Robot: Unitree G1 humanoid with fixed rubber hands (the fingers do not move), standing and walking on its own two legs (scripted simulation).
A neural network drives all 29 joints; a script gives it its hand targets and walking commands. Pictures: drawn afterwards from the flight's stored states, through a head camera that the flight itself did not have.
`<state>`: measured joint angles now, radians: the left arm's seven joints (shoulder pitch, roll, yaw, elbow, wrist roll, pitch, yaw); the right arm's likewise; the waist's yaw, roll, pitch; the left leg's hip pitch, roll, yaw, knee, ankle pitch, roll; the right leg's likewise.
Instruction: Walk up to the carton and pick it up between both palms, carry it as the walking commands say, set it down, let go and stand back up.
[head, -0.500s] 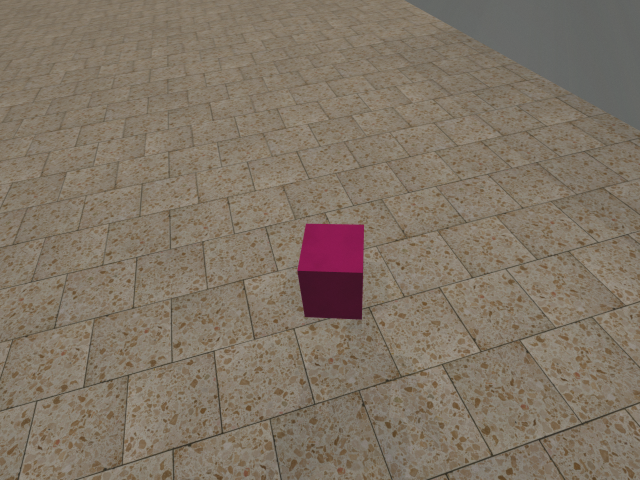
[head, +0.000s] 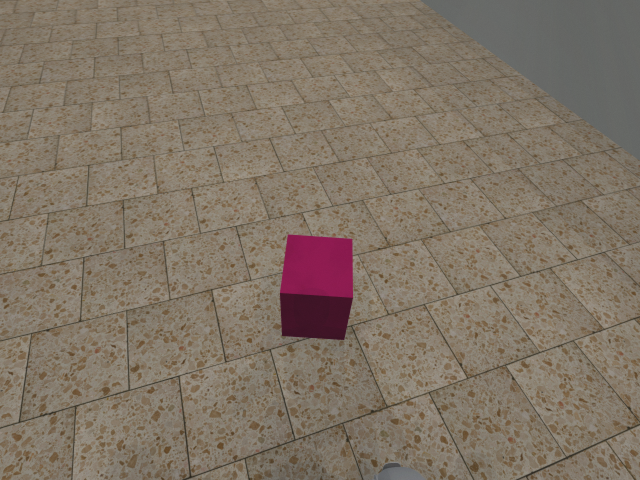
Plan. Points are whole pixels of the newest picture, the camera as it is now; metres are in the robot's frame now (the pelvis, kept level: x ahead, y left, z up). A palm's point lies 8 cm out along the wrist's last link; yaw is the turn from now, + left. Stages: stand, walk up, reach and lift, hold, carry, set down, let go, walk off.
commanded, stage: walk up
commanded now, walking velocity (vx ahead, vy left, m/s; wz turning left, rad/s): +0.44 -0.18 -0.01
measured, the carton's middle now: (316, 288) +0.84 -0.02 -0.65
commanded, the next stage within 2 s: none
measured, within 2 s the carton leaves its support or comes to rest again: neither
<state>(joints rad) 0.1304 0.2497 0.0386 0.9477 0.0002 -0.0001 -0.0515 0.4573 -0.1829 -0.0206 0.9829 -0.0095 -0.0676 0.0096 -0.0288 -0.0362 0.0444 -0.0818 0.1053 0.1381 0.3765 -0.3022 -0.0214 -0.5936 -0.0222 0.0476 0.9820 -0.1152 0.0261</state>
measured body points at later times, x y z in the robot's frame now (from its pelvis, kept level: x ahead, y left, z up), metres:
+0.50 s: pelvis +0.16 -0.09 +0.00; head +0.15 -0.14 +0.44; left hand +0.19 +0.17 -0.13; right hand +0.19 -0.33 -0.17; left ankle +0.15 +0.10 -0.66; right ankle +0.19 -0.17 -0.75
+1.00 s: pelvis +0.27 -0.01 +0.00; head +0.30 +0.02 +0.44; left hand +0.35 +0.24 -0.16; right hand +0.26 -0.26 -0.13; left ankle +0.28 +0.12 -0.75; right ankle +0.24 -0.16 -0.69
